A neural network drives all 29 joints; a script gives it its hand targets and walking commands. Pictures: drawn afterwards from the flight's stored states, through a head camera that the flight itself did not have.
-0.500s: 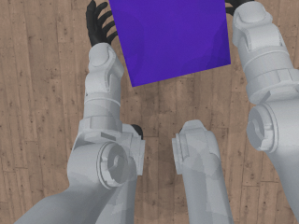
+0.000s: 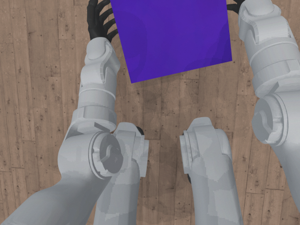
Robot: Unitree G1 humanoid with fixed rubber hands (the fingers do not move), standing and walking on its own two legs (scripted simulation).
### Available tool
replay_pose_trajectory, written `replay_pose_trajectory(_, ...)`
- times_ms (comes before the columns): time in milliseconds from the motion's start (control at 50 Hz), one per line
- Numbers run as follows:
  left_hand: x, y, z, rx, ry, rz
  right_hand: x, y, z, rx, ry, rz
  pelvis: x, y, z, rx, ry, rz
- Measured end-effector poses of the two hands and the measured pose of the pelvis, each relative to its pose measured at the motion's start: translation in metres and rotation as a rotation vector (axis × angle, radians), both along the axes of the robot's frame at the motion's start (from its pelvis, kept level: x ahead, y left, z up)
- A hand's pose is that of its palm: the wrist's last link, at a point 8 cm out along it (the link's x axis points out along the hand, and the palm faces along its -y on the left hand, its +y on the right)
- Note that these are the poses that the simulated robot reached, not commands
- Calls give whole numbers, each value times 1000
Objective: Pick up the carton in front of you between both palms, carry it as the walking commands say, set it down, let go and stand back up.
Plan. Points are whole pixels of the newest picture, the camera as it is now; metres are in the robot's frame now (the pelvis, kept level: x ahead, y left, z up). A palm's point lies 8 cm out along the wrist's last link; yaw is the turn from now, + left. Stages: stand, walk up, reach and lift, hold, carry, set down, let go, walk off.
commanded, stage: set down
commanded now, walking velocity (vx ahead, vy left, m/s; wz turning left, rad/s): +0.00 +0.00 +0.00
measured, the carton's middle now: (169, 30) +0.54 -0.06 -0.24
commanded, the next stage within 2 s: let go in 1.98 s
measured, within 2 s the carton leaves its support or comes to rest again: rests again in 0.28 s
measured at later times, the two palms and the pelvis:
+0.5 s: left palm (101, 32) +0.53 +0.09 -0.16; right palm (242, 0) +0.55 -0.21 -0.17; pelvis +0.01 +0.00 -0.01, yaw +1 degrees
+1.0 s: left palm (88, 46) +0.51 +0.14 -0.17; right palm (268, 10) +0.53 -0.26 -0.18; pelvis -0.01 +0.01 -0.02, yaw +0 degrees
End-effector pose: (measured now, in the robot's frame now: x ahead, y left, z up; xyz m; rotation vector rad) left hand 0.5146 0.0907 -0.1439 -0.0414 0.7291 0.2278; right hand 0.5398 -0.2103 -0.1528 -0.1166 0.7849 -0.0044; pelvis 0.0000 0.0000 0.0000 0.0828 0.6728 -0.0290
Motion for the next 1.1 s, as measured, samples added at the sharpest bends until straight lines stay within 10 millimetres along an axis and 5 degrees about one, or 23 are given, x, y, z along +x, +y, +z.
replay_pose_trajectory(680,16,6,-23,9,25,-86,7,-1,-30,67,-35,8,14,2,-10,15,-3,3)
replay_pose_trajectory(860,-10,40,-43,77,83,-82,-29,-42,-58,-5,-3,-89,3,3,-15,13,-59,-11)
replay_pose_trajectory(960,-8,48,-36,70,44,-77,-20,-54,-41,-3,-66,-87,-5,5,-16,9,-87,-14)
replay_pose_trajectory(1100,1,29,-2,36,-38,-70,1,-48,5,13,-138,-62,-10,7,-6,7,-86,-15)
